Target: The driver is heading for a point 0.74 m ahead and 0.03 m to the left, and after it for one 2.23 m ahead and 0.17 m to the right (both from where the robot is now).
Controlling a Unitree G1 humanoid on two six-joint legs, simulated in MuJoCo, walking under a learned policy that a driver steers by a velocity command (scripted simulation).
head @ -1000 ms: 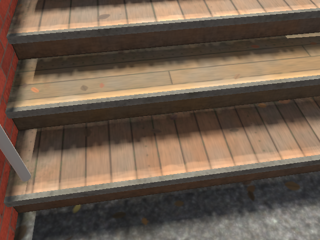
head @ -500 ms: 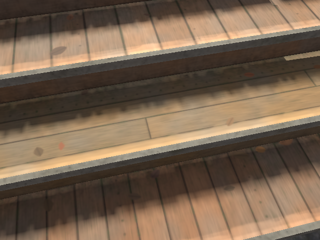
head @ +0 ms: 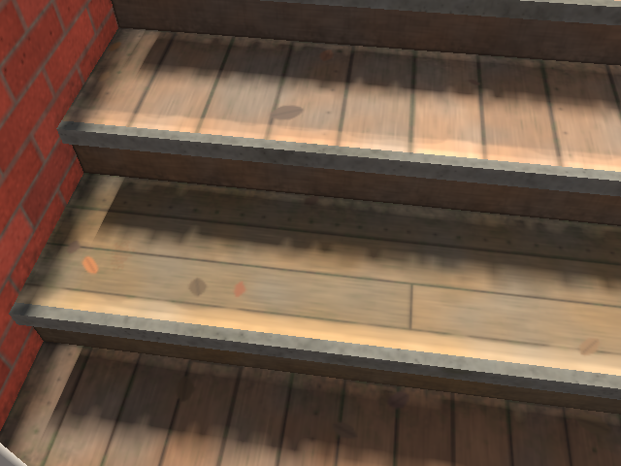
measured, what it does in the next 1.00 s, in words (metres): climbs: left foot, then right foot 0.15 m higher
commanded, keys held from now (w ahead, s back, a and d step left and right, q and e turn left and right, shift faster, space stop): q+shift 0.20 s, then w+q+shift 0.06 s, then w+shift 0.06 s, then w+e+shift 0.56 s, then e+shift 0.12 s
